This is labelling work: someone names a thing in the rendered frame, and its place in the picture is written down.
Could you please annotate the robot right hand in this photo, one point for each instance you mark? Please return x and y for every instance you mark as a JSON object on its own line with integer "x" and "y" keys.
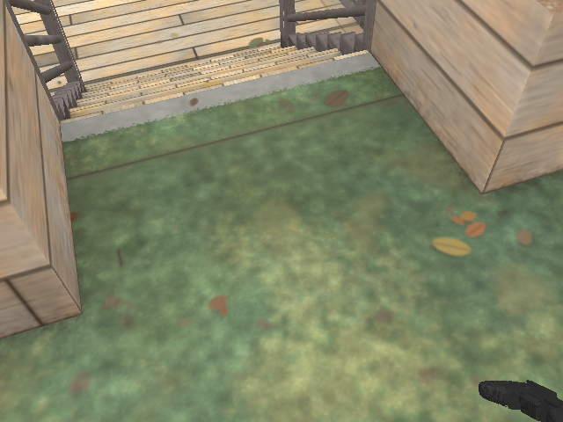
{"x": 532, "y": 399}

